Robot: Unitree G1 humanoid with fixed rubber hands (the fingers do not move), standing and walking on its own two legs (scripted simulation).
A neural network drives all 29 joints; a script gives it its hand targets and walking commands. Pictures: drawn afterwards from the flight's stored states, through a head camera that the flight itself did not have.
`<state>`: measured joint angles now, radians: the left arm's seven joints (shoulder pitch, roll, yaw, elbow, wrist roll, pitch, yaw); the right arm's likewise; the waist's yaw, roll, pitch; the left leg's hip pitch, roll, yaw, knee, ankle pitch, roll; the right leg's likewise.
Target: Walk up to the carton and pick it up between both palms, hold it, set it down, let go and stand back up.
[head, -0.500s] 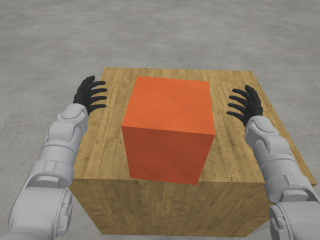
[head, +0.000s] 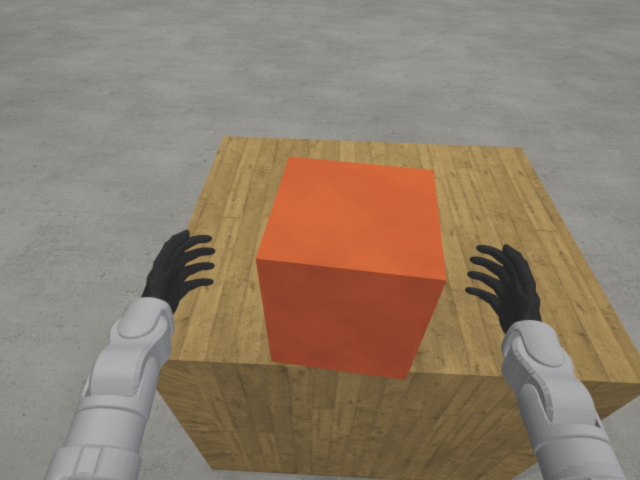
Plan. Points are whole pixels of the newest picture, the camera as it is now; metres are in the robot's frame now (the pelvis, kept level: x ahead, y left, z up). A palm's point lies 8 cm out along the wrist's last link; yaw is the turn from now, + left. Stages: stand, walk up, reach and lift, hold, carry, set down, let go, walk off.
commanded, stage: set down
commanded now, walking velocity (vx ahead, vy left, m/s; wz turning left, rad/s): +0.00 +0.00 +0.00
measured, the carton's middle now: (348, 270) +0.42 -0.03 +0.02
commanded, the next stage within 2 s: let go in 1.88 s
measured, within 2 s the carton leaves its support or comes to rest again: neither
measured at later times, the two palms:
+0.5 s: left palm (150, 371) +0.26 +0.22 +0.03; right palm (519, 383) +0.24 -0.22 +0.03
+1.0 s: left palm (148, 428) +0.21 +0.22 -0.02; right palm (509, 428) +0.21 -0.21 -0.02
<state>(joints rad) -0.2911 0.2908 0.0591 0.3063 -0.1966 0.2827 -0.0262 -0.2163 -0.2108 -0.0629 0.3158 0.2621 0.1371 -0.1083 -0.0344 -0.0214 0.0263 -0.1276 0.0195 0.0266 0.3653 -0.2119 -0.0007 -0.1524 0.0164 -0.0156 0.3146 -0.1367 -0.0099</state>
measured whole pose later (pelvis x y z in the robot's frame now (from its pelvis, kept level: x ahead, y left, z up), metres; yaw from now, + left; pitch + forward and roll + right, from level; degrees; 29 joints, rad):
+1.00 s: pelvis +0.01 +0.00 +0.00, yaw +0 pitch -4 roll -1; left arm 0.18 0.27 -0.09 0.39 -0.21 -0.18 -0.01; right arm 0.22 -0.12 -0.04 0.38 0.12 -0.20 -0.06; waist 0.01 0.00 0.06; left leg -0.07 0.01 0.02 0.39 -0.25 0.00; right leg -0.11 0.01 -0.01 0.36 -0.19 -0.01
